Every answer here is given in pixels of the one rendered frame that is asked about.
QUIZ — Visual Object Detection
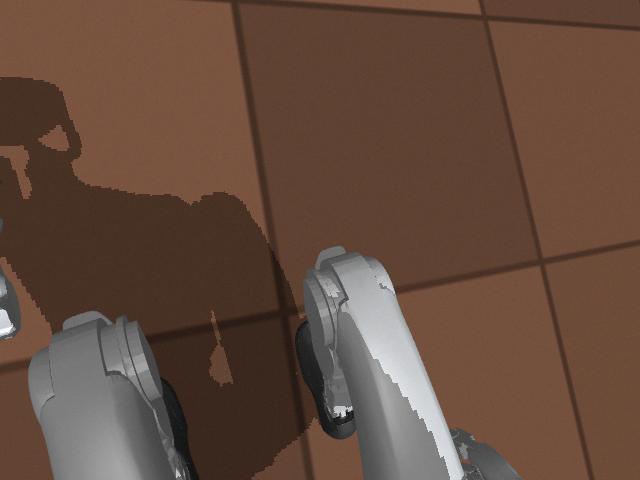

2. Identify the left robot arm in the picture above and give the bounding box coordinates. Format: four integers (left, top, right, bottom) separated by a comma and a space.
0, 218, 21, 341

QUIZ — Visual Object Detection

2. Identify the right robot hand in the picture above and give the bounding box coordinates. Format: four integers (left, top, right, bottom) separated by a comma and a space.
449, 427, 522, 480

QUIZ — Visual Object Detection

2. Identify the right robot foot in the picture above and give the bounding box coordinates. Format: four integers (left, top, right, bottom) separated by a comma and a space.
295, 320, 356, 440

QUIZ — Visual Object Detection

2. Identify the left robot foot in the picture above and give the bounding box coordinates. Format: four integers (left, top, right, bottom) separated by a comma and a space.
160, 377, 200, 480

